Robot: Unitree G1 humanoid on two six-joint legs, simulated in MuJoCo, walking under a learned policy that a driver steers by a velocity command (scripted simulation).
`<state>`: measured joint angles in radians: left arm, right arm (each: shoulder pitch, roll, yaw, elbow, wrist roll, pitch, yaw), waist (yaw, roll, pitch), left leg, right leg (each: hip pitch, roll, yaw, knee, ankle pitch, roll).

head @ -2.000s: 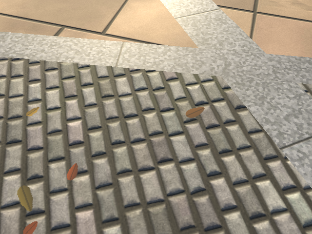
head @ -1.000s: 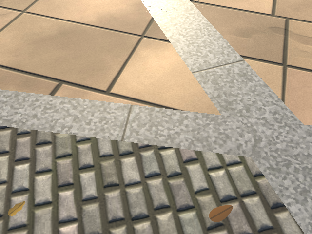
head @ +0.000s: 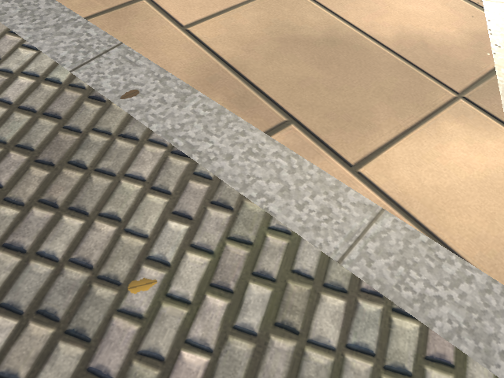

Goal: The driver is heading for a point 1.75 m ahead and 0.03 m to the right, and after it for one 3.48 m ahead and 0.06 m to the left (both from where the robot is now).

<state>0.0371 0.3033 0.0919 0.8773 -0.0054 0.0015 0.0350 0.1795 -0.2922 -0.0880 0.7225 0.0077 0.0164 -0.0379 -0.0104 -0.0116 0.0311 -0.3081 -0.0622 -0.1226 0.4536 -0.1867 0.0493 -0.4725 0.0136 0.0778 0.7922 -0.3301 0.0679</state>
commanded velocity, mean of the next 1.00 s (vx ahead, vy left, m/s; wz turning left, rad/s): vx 0.00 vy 0.00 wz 0.24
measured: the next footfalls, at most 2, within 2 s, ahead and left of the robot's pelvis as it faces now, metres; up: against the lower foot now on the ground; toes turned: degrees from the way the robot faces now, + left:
right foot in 0.14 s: +0.07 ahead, -0.14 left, +0.00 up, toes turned +11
left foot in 0.50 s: +0.01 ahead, +0.12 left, +0.00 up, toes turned +11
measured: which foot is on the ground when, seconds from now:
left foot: down 0.00-0.14, up 0.16-0.48, down 0.50-1.00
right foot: up 0.00-0.12, down 0.14-1.00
